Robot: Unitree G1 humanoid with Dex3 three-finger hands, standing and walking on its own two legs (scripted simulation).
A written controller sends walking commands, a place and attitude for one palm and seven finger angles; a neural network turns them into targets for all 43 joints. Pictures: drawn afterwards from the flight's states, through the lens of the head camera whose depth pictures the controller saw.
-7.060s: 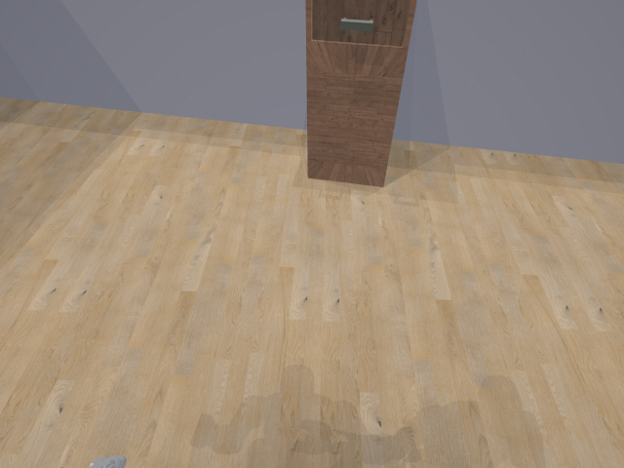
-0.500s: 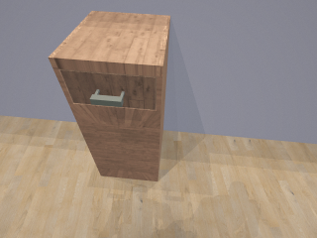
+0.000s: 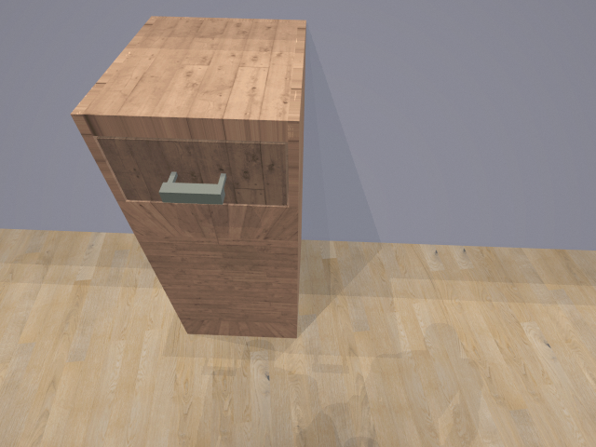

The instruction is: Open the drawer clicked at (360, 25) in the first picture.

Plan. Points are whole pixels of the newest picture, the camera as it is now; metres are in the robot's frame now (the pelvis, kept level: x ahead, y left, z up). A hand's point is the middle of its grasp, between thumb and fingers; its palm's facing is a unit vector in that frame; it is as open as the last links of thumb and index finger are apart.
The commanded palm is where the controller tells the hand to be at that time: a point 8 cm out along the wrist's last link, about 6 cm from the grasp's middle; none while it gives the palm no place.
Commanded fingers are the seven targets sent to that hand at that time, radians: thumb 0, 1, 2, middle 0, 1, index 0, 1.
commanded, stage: look again from close up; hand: left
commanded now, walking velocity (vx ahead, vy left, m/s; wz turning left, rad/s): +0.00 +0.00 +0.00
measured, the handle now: (195, 185) +0.56 +0.23 +0.00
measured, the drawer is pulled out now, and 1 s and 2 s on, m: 0.00 0.00 0.00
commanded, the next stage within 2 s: raise the hand with hooked fingers in 0.38 s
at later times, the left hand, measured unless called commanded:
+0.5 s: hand out of the picture +0.03 +0.16 -0.17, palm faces +0.02 -0.97 -0.23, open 7.3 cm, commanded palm +0.11 +0.21 -0.06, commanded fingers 0.00 0.85 0.88 -0.20 -0.33 -0.20 -0.33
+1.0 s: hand (151, 436) +0.15 +0.20 -0.06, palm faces +0.00 -0.10 -1.00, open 9.1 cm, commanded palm +0.16 +0.21 +0.01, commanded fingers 0.00 0.27 0.63 -0.25 -0.70 -0.25 -0.70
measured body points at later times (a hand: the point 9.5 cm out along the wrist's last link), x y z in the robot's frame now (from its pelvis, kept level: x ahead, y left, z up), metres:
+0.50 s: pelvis +0.02 -0.01 +0.00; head +0.03 -0.03 +0.45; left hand +0.03 +0.22 -0.15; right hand +0.01 -0.23 -0.17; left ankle -0.05 +0.11 -0.73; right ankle +0.02 -0.14 -0.74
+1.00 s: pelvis -0.03 -0.04 -0.04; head +0.01 -0.05 +0.40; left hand +0.14 +0.20 +0.00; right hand +0.24 -0.26 -0.10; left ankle -0.05 +0.11 -0.74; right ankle +0.02 -0.14 -0.74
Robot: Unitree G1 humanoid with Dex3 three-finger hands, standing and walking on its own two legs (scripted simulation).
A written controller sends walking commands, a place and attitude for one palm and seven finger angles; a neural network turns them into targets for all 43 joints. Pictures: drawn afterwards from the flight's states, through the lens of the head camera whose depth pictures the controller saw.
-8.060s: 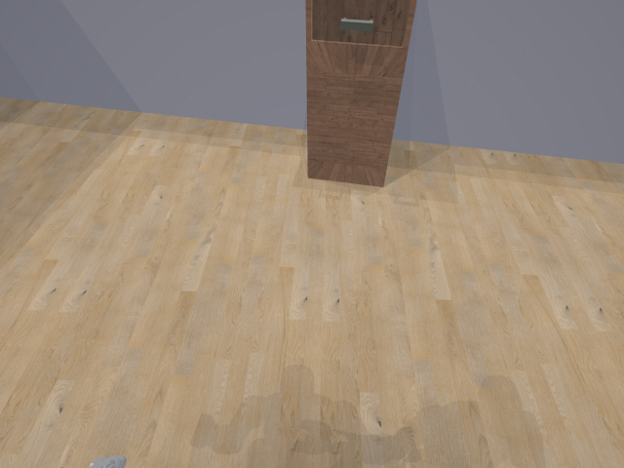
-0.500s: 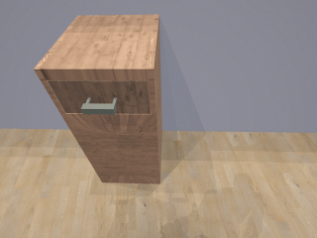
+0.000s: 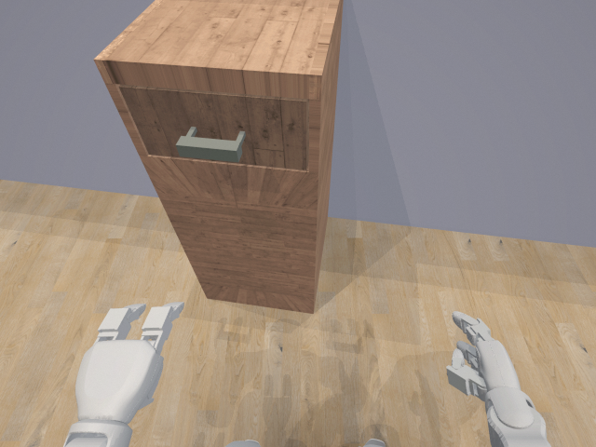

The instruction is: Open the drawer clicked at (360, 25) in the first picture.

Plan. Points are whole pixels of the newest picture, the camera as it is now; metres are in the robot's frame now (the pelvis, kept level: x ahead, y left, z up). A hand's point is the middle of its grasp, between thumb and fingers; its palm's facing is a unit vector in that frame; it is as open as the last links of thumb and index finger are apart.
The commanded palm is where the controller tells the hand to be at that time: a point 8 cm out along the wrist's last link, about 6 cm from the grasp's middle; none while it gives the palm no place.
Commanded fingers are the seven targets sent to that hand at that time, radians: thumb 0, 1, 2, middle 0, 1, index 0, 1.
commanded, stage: raise the hand with hooked fingers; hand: left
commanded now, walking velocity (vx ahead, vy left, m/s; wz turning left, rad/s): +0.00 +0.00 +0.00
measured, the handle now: (213, 141) +0.59 +0.27 +0.04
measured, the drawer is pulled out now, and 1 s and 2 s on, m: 0.00 0.00 0.00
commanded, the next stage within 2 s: move the hooked fingers above the handle in 1.38 s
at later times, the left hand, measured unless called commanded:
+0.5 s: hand (127, 284) +0.27 +0.27 +0.07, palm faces +0.08 -0.08 -0.99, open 12.1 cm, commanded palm +0.25 +0.26 +0.14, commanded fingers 0.00 -0.31 0.38 -0.29 -1.08 -0.29 -1.08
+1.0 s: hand (123, 201) +0.33 +0.27 +0.16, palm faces +0.07 -0.04 -1.00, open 13.8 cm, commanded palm +0.30 +0.27 +0.21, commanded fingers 0.00 -0.50 0.30 -0.30 -1.20 -0.30 -1.20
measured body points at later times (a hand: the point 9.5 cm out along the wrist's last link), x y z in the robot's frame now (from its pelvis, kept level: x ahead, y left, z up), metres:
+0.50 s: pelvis +0.01 +0.03 +0.03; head +0.04 +0.00 +0.48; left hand +0.26 +0.27 +0.13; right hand +0.18 -0.22 -0.09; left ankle -0.02 +0.15 -0.69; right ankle +0.05 -0.10 -0.69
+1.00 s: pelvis +0.03 +0.03 +0.05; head +0.04 -0.01 +0.50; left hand +0.32 +0.27 +0.21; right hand +0.24 -0.18 -0.06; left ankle -0.01 +0.15 -0.69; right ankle +0.05 -0.10 -0.69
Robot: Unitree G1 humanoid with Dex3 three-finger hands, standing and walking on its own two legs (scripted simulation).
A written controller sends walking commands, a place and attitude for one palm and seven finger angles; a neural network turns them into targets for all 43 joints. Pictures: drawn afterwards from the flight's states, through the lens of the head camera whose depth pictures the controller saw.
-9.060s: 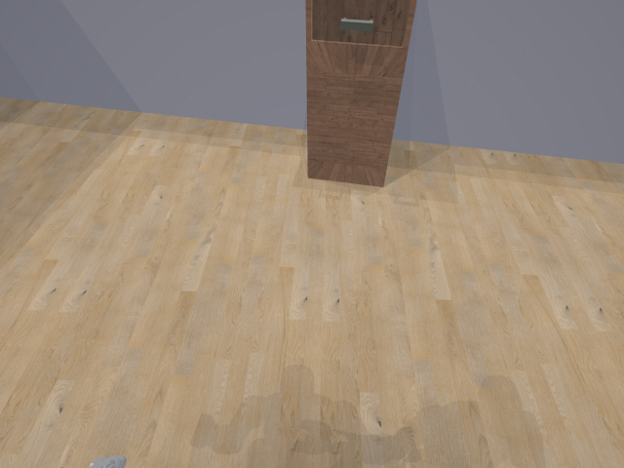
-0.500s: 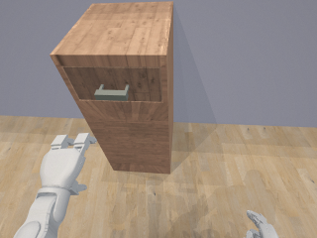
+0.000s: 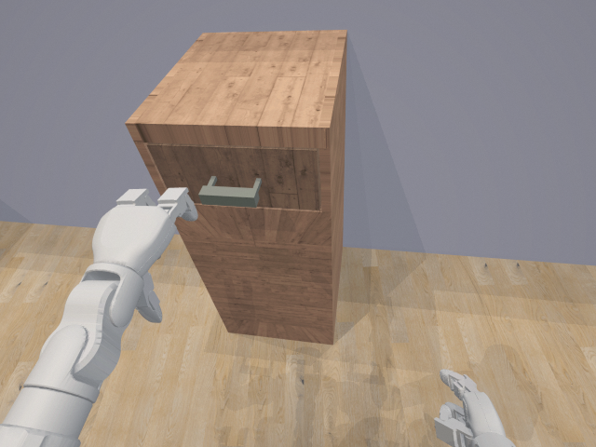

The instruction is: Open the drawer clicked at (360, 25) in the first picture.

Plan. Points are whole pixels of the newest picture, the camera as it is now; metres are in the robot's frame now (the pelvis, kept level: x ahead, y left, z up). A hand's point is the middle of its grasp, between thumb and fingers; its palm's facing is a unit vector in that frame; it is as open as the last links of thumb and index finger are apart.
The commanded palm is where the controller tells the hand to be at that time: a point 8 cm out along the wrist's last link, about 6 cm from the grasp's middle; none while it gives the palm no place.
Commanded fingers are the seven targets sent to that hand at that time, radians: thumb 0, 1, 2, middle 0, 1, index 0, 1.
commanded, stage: raise the hand with hooked fingers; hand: left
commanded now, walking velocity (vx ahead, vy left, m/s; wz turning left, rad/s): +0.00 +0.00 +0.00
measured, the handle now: (232, 188) +0.57 +0.23 -0.01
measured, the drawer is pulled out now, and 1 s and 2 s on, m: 0.00 0.00 0.00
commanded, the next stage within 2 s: move the hooked fingers above the handle in 0.38 s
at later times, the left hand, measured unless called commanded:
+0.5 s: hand (158, 258) +0.31 +0.24 +0.10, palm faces +0.07 -0.06 -1.00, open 13.8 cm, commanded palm +0.28 +0.24 +0.16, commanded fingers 0.00 -0.50 0.30 -0.30 -1.20 -0.30 -1.20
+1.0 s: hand (183, 231) +0.37 +0.24 +0.08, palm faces -0.01 -0.04 -1.00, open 13.8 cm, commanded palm +0.35 +0.25 +0.14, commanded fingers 0.00 -0.50 0.30 -0.30 -1.20 -0.30 -1.20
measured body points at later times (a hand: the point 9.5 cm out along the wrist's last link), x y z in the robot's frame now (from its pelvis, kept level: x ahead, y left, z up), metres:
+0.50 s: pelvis -0.01 +0.00 +0.00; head +0.01 -0.04 +0.45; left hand +0.30 +0.24 +0.16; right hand +0.18 -0.23 -0.12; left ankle -0.04 +0.12 -0.74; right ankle +0.02 -0.13 -0.74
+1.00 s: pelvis +0.00 +0.00 +0.00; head +0.03 -0.03 +0.45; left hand +0.37 +0.23 +0.14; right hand +0.13 -0.25 -0.13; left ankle -0.04 +0.12 -0.74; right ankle +0.02 -0.13 -0.74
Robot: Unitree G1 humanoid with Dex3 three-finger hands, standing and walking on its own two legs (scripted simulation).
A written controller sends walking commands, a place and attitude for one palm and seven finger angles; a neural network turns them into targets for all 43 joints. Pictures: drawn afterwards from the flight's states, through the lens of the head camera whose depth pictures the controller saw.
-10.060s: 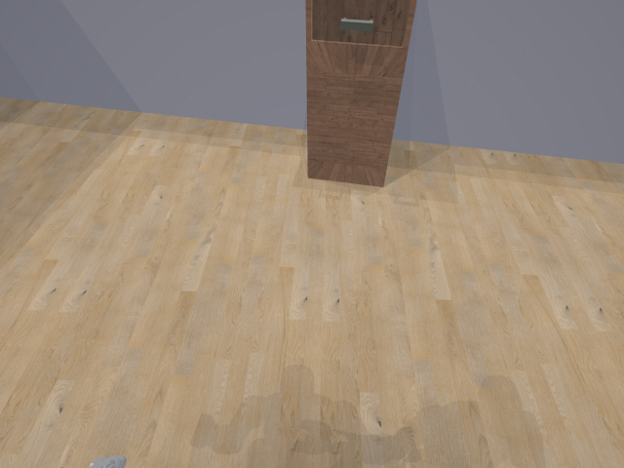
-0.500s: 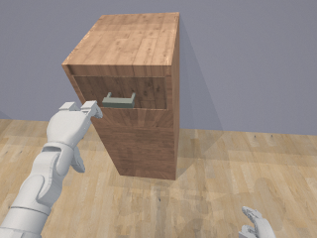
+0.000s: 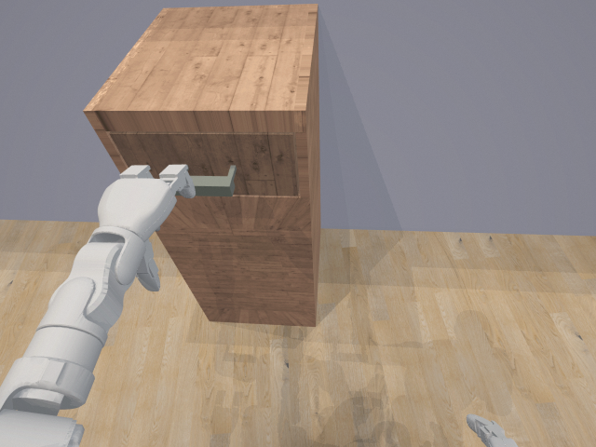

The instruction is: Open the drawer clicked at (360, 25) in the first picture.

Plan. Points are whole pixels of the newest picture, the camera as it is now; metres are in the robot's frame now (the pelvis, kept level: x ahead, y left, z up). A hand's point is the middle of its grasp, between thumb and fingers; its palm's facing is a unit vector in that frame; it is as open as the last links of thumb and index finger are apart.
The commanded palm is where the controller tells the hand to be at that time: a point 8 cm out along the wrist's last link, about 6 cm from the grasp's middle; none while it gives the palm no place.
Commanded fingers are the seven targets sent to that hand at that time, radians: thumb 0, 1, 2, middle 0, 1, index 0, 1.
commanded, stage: move the hooked fingers above the handle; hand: left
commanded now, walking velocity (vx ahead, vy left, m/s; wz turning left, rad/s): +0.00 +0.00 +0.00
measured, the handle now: (205, 177) +0.57 +0.24 +0.00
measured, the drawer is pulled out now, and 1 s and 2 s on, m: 0.00 0.00 0.00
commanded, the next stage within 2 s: lower the fingers behind the handle in 1.68 s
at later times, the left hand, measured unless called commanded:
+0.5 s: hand (181, 199) +0.44 +0.23 +0.07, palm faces -0.04 -0.01 -1.00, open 13.8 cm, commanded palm +0.43 +0.24 +0.13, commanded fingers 0.00 -0.50 0.30 -0.30 -1.20 -0.30 -1.20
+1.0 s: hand (201, 177) +0.51 +0.22 +0.05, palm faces -0.05 +0.01 -1.00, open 13.8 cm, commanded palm +0.49 +0.23 +0.11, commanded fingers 0.00 -0.50 0.30 -0.30 -1.20 -0.30 -1.20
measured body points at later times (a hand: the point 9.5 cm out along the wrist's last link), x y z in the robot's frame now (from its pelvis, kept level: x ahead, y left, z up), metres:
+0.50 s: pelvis +0.01 +0.00 -0.01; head +0.07 -0.02 +0.44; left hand +0.44 +0.23 +0.12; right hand +0.10 -0.26 -0.14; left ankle -0.04 +0.12 -0.74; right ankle +0.03 -0.13 -0.74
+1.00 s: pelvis +0.01 +0.00 -0.02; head +0.10 -0.02 +0.42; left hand +0.50 +0.21 +0.11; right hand +0.02 -0.28 -0.15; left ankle -0.04 +0.12 -0.74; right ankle +0.03 -0.13 -0.74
